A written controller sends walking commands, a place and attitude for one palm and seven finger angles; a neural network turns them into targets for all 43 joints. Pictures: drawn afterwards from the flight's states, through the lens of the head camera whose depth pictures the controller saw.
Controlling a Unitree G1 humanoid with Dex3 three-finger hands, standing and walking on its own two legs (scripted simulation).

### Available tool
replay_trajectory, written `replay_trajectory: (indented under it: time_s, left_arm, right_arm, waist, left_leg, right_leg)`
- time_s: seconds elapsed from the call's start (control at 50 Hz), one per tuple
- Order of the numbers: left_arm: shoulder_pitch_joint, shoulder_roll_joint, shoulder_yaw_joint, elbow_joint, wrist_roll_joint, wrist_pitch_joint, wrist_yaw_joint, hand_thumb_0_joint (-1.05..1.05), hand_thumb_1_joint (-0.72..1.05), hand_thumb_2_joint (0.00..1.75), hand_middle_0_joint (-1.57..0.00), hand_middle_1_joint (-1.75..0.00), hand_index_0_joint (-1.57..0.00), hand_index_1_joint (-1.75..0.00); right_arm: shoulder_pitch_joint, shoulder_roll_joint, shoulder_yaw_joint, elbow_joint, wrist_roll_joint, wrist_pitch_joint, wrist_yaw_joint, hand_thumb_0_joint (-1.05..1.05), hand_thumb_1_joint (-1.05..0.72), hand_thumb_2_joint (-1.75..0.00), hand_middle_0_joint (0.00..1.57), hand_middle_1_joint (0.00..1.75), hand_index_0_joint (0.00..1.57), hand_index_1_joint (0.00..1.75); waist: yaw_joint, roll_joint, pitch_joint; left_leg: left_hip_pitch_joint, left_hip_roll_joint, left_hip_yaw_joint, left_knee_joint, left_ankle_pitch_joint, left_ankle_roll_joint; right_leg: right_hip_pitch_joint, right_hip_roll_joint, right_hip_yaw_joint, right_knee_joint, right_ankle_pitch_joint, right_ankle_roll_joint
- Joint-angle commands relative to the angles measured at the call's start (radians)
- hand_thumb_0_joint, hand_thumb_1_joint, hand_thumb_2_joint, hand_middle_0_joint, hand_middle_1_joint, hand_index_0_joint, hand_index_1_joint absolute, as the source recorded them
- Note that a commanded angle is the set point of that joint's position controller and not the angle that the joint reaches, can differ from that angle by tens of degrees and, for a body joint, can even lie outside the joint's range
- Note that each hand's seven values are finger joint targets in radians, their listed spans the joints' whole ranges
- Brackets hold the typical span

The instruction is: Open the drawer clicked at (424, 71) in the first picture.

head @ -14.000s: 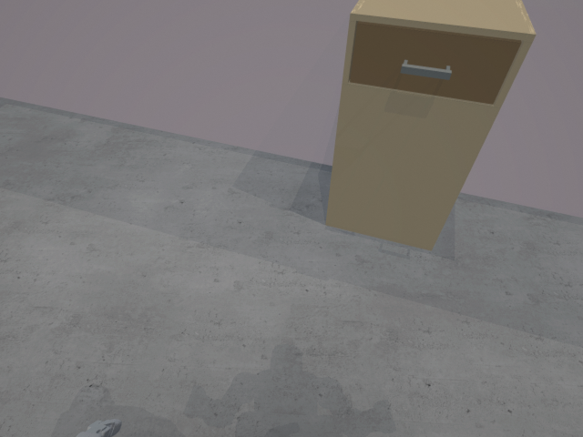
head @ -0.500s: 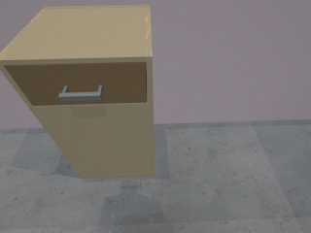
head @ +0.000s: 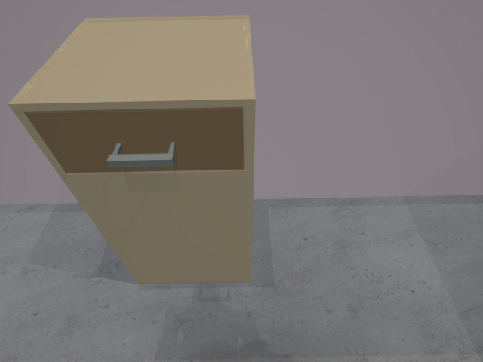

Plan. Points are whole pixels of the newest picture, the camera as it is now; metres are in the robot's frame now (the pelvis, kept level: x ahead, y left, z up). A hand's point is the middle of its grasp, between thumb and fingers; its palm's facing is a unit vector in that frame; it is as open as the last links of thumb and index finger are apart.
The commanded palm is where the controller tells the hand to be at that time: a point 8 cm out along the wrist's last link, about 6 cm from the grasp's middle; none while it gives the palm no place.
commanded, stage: come to a stop and stand still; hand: left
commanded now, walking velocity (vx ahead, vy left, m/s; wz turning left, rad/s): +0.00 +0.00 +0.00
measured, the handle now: (143, 153) +0.51 +0.25 +0.04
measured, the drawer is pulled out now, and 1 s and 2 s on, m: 0.00 0.00 0.00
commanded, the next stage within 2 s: look again from close up in 0.60 s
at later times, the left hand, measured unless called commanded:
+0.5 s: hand out of the picture +0.02 +0.15 -0.17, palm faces +0.02 -0.98 -0.19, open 7.3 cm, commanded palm none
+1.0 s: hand out of the picture +0.03 +0.17 -0.17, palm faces +0.05 -0.98 -0.21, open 7.4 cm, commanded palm none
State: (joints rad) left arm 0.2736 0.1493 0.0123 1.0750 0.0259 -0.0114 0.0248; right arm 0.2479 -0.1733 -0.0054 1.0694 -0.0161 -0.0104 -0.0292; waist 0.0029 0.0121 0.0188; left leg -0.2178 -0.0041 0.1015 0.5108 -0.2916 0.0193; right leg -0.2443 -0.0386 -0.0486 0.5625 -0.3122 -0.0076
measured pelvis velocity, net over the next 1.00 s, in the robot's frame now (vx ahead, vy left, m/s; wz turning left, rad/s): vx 0.02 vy -0.01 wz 0.01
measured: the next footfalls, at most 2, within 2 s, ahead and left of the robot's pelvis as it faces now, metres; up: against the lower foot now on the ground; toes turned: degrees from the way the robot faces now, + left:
none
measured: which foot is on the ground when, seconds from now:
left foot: down 0.00-1.00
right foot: down 0.00-1.00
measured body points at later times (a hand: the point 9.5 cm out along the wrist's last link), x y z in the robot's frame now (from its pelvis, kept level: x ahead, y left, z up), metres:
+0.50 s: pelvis +0.03 -0.02 +0.01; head +0.04 -0.02 +0.46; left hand +0.02 +0.20 -0.15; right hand +0.01 -0.23 -0.16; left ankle -0.01 +0.10 -0.73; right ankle -0.01 -0.11 -0.73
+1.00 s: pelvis +0.02 -0.01 +0.00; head +0.01 -0.01 +0.45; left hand +0.03 +0.22 -0.16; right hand +0.06 -0.25 -0.15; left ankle -0.01 +0.10 -0.73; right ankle -0.01 -0.11 -0.73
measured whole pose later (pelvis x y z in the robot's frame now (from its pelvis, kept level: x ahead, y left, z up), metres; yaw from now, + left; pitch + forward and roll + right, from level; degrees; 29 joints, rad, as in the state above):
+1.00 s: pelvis +0.02 -0.01 +0.00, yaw +1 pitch -1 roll +0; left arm 0.32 0.17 0.00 1.04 0.02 -0.02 0.05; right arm 0.26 -0.18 -0.02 1.03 -0.02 0.00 -0.04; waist 0.00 0.00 -0.01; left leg -0.18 0.04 0.07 0.54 -0.33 0.00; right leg -0.17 0.00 -0.08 0.52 -0.33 -0.03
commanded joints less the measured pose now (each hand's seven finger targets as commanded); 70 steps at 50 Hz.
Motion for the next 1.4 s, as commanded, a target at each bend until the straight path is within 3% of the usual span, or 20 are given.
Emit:
replay_trajectory:
  time_s: [0.0,0.04,0.1,0.26,0.66,0.68,0.7,0.72,0.76,0.8,0.86,0.88,0.94,1.02,1.14,1.3,1.32,1.34,1.36,1.38]
  left_arm:
    - [0.034,0.108,0.002,-0.032,-0.010,-0.016,0.004,0.00,0.90,0.90,-0.20,-0.30,-0.20,-0.30]
    - [0.045,0.095,-0.001,-0.028,-0.013,-0.016,0.004,0.00,0.90,0.90,-0.20,-0.30,-0.20,-0.30]
    - [0.068,0.095,0.000,-0.018,-0.015,-0.014,0.007,0.00,0.90,0.90,-0.20,-0.30,-0.20,-0.30]
    - [0.083,0.092,-0.002,0.004,-0.018,-0.016,0.008,0.00,0.90,0.90,-0.20,-0.30,-0.20,-0.30]
    - [0.124,0.073,-0.007,0.027,-0.016,-0.019,0.015,0.00,0.90,0.90,-0.20,-0.30,-0.20,-0.30]
    - [0.094,0.187,-0.017,-0.048,-0.008,-0.024,0.014,0.00,0.90,0.90,-0.20,-0.30,-0.20,-0.30]
    - [0.096,0.152,0.005,-0.044,-0.011,-0.032,0.021,0.00,0.90,0.90,-0.20,-0.30,-0.20,-0.30]
    - [0.095,0.166,0.020,-0.035,-0.007,-0.040,0.021,0.00,0.90,0.90,-0.20,-0.30,-0.20,-0.30]
    - [0.134,0.144,0.011,-0.042,-0.010,-0.045,0.025,0.00,0.90,0.90,-0.20,-0.30,-0.20,-0.30]
    - [0.139,0.136,0.009,-0.044,-0.012,-0.036,0.031,0.00,0.90,0.90,-0.20,-0.30,-0.20,-0.30]
    - [0.134,0.150,0.017,-0.064,-0.010,-0.029,0.036,0.00,0.90,0.90,-0.20,-0.30,-0.20,-0.30]
    - [0.126,0.129,0.004,-0.069,-0.012,-0.026,0.038,0.00,0.90,0.90,-0.20,-0.30,-0.20,-0.30]
    - [0.088,0.140,0.006,-0.089,-0.015,-0.014,0.032,0.00,0.90,0.90,-0.20,-0.30,-0.20,-0.30]
    - [0.093,0.130,-0.006,-0.086,-0.014,-0.003,0.026,0.00,0.90,0.90,-0.20,-0.30,-0.20,-0.30]
    - [0.082,0.125,-0.009,-0.087,-0.012,0.001,0.020,0.00,0.90,0.90,-0.20,-0.30,-0.20,-0.30]
    - [0.103,0.098,-0.008,-0.072,-0.006,0.009,0.018,0.00,0.90,0.90,-0.20,-0.30,-0.20,-0.30]
    - [0.140,0.123,-0.021,-0.036,0.002,-0.004,0.053,0.00,0.90,0.90,-0.20,-0.30,-0.20,-0.30]
    - [-0.688,0.446,-0.001,-1.567,0.163,-0.161,0.072,0.00,0.88,0.89,-0.20,-0.32,-0.20,-0.32]
    - [-0.192,0.387,0.025,-1.289,0.191,-0.081,0.145,0.00,0.85,0.88,-0.20,-0.33,-0.20,-0.33]
    - [-0.125,0.272,-0.029,-1.238,0.137,-0.010,0.197,0.00,0.83,0.87,-0.21,-0.34,-0.21,-0.34]
  right_arm:
    - [0.083,-0.051,-0.002,-0.007,0.002,-0.004,0.006,0.00,-0.90,-0.90,0.20,0.30,0.20,0.30]
    - [0.089,-0.057,0.004,0.010,0.002,-0.016,0.003,0.00,-0.90,-0.90,0.20,0.30,0.20,0.30]
    - [0.086,-0.063,0.009,0.026,0.004,-0.025,-0.001,0.00,-0.90,-0.90,0.20,0.30,0.20,0.30]
    - [0.105,-0.055,0.009,0.055,0.005,-0.026,-0.010,0.00,-0.90,-0.90,0.20,0.30,0.20,0.30]
    - [0.116,-0.040,0.009,0.072,0.006,-0.021,-0.017,0.00,-0.90,-0.90,0.20,0.30,0.20,0.30]
    - [0.063,-0.117,-0.016,-0.050,0.002,0.002,0.000,0.00,-0.90,-0.90,0.20,0.30,0.20,0.30]
    - [0.047,-0.120,-0.022,-0.071,-0.011,-0.016,-0.003,0.00,-0.90,-0.90,0.20,0.30,0.20,0.30]
    - [0.058,-0.096,-0.031,-0.060,-0.010,-0.022,-0.013,0.00,-0.90,-0.90,0.20,0.30,0.20,0.30]
    - [0.100,-0.073,-0.029,-0.065,-0.002,-0.026,-0.018,0.00,-0.90,-0.90,0.20,0.30,0.20,0.30]
    - [0.109,-0.064,-0.027,-0.070,0.000,-0.013,-0.013,0.00,-0.90,-0.90,0.20,0.30,0.20,0.30]
    - [0.074,-0.087,-0.036,-0.090,0.005,-0.006,-0.016,0.00,-0.90,-0.90,0.20,0.30,0.20,0.30]
    - [0.093,-0.065,-0.026,-0.084,0.003,-0.002,-0.010,0.00,-0.90,-0.90,0.20,0.30,0.20,0.30]
    - [0.069,-0.097,-0.031,-0.078,0.001,0.001,-0.010,0.00,-0.90,-0.90,0.20,0.30,0.20,0.30]
    - [0.046,-0.101,-0.021,-0.075,-0.001,0.003,-0.002,0.00,-0.90,-0.90,0.20,0.30,0.20,0.30]
    - [0.041,-0.111,-0.018,-0.074,-0.002,0.001,0.004,0.00,-0.90,-0.90,0.20,0.30,0.20,0.30]
    - [0.054,-0.123,-0.021,-0.057,0.000,-0.004,0.006,0.00,-0.90,-0.90,0.20,0.30,0.20,0.30]
    - [-0.035,-0.135,-0.008,-0.126,0.013,-0.016,0.010,0.00,-0.90,-0.90,0.20,0.30,0.20,0.30]
    - [0.001,-0.241,0.004,-0.464,0.080,-0.154,-0.031,0.00,-0.90,-0.90,0.20,0.30,0.20,0.30]
    - [-0.083,-0.190,0.015,-0.399,0.062,-0.261,-0.069,0.00,-0.90,-0.90,0.20,0.30,0.20,0.30]
    - [-0.058,-0.181,-0.007,-0.334,0.073,-0.299,-0.072,0.00,-0.90,-0.90,0.20,0.30,0.20,0.30]
  waist:
    - [-0.022,-0.178,0.061]
    - [-0.012,-0.077,0.051]
    - [0.004,-0.001,0.029]
    - [0.004,-0.002,-0.012]
    - [0.000,-0.020,0.046]
    - [-0.018,-0.038,0.176]
    - [-0.006,0.069,0.095]
    - [-0.018,0.076,-0.011]
    - [-0.011,-0.039,-0.116]
    - [-0.010,-0.188,-0.104]
    - [-0.003,-0.173,-0.050]
    - [-0.013,-0.137,-0.063]
    - [-0.015,0.004,0.021]
    - [-0.004,0.018,0.077]
    - [-0.004,0.008,0.089]
    - [0.006,0.027,0.074]
    - [0.035,0.023,0.164]
    - [-0.089,0.293,-0.406]
    - [0.028,0.373,-0.324]
    - [-0.007,0.278,-0.275]
  left_leg:
    - [0.020,0.069,-0.076,-0.082,0.081,0.004]
    - [0.033,0.100,-0.103,-0.125,0.182,0.013]
    - [0.030,0.116,-0.109,-0.140,0.233,0.019]
    - [0.077,0.123,-0.097,-0.135,0.287,0.013]
    - [0.088,0.124,-0.088,-0.149,0.265,0.004]
    - [0.016,0.084,-0.115,-0.136,0.110,-0.011]
    - [-0.007,0.091,-0.114,-0.049,0.172,0.000]
    - [0.022,0.093,-0.112,-0.019,0.229,0.008]
    - [0.013,0.076,-0.090,0.018,0.188,0.006]
    - [-0.051,0.050,-0.064,0.033,0.082,0.008]
    - [-0.076,0.052,-0.060,0.026,0.056,0.011]
    - [-0.035,0.058,-0.058,-0.005,0.115,0.013]
    - [0.028,0.102,-0.089,-0.031,0.277,0.011]
    - [0.004,0.113,-0.103,-0.074,0.201,0.014]
    - [-0.026,0.115,-0.121,-0.139,0.079,0.016]
    - [-0.076,0.145,-0.178,-0.256,-0.077,0.029]
    - [-0.111,0.133,-0.084,-0.043,0.118,-0.004]
    - [0.234,0.036,-0.151,-0.157,0.252,0.006]
    - [0.264,0.113,-0.190,-0.190,0.291,-0.048]
    - [0.125,0.110,-0.195,-0.219,0.108,-0.082]
  right_leg:
    - [-0.050,-0.116,0.142,-0.210,0.160,-0.058]
    - [-0.016,-0.082,0.106,-0.176,0.223,-0.040]
    - [0.041,-0.071,0.090,-0.157,0.256,-0.034]
    - [0.085,-0.072,0.084,-0.160,0.340,-0.038]
    - [0.069,-0.070,0.091,-0.191,0.371,-0.041]
    - [-0.030,-0.046,0.104,-0.222,0.103,-0.033]
    - [-0.029,-0.080,0.142,-0.173,0.193,-0.048]
    - [0.039,-0.099,0.147,-0.149,0.386,-0.063]
    - [0.151,-0.125,0.156,-0.132,0.633,-0.062]
    - [0.213,-0.135,0.146,-0.117,0.763,-0.047]
    - [0.207,-0.139,0.142,-0.102,0.845,-0.044]
    - [0.196,-0.123,0.135,-0.096,0.782,-0.044]
    - [0.056,-0.076,0.094,-0.121,0.462,-0.037]
    - [0.018,-0.060,0.096,-0.173,0.230,-0.027]
    - [0.013,-0.054,0.097,-0.201,0.114,-0.018]
    - [0.055,-0.048,0.050,-0.170,0.110,0.000]
    - [-0.034,-0.100,0.096,-0.178,0.249,-0.011]
    - [0.058,0.048,0.077,-0.030,0.234,-0.048]
    - [-0.083,0.033,-0.003,0.071,0.014,-0.053]
    - [-0.143,0.047,-0.033,0.121,-0.067,-0.034]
